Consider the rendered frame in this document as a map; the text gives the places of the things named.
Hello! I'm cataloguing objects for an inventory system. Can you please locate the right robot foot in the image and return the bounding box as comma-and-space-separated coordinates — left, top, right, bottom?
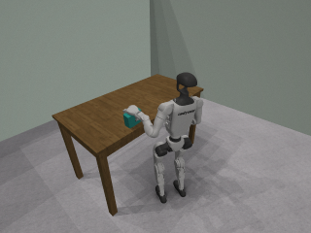
173, 180, 186, 197

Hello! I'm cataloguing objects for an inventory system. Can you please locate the table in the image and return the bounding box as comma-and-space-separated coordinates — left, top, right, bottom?
52, 74, 204, 216

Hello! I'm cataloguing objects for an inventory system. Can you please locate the robot left upper arm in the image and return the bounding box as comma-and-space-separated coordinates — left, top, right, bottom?
149, 101, 173, 138

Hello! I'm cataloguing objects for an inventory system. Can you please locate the sponge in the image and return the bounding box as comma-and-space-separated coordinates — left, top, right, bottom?
123, 107, 142, 129

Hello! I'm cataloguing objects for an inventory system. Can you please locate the left robot forearm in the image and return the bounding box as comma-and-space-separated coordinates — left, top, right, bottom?
134, 111, 154, 136

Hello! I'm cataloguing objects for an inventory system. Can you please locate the robot left thigh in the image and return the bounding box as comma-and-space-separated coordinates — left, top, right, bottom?
153, 142, 169, 174

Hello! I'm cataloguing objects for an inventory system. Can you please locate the robot right upper arm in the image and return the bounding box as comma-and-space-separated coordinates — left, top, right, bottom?
191, 96, 204, 125

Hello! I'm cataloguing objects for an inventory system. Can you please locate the robot left hand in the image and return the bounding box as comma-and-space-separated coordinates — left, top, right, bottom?
123, 105, 139, 121

